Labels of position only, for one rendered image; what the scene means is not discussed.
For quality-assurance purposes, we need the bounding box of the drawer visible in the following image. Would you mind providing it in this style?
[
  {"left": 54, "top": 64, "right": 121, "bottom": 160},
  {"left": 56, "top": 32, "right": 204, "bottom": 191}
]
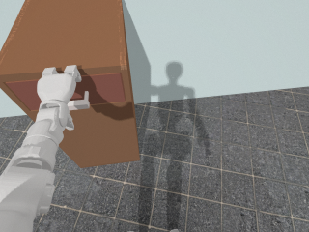
[{"left": 6, "top": 72, "right": 126, "bottom": 111}]

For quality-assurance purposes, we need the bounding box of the left robot hand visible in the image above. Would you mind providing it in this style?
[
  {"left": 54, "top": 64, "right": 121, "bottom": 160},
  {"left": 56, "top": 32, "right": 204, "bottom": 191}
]
[{"left": 37, "top": 65, "right": 82, "bottom": 131}]

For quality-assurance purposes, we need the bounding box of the left robot upper arm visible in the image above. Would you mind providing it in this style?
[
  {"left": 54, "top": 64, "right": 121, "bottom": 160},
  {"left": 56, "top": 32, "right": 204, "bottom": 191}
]
[{"left": 0, "top": 166, "right": 56, "bottom": 232}]

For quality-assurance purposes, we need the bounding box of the left robot forearm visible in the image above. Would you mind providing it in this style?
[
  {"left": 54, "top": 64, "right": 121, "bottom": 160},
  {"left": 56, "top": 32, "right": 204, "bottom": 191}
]
[{"left": 0, "top": 100, "right": 69, "bottom": 185}]

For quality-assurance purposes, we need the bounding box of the cabinet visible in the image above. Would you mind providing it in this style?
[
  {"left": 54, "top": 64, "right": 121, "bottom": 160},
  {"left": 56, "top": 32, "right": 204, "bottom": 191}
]
[{"left": 0, "top": 0, "right": 140, "bottom": 168}]

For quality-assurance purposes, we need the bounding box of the handle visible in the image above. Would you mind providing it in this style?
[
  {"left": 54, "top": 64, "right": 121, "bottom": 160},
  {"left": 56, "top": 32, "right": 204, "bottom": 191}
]
[{"left": 67, "top": 91, "right": 90, "bottom": 111}]

